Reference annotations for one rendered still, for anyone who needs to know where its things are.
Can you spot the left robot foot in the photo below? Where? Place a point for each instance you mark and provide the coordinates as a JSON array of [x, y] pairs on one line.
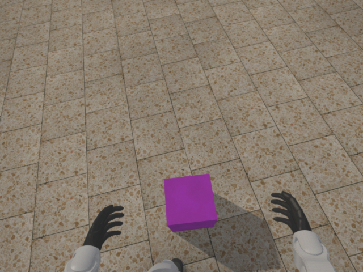
[[178, 263]]

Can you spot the right robot hand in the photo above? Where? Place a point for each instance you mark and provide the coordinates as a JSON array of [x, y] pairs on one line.
[[297, 220]]

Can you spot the left robot shin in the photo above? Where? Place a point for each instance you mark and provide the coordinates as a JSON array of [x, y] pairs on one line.
[[169, 262]]

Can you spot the left robot hand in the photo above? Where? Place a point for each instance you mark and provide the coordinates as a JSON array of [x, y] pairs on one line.
[[98, 234]]

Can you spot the right robot forearm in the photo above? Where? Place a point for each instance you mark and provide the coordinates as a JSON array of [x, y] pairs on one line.
[[310, 255]]

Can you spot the carton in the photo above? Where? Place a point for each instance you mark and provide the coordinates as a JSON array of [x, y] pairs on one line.
[[189, 203]]

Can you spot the left robot forearm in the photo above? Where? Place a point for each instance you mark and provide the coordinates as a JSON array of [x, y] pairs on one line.
[[85, 259]]

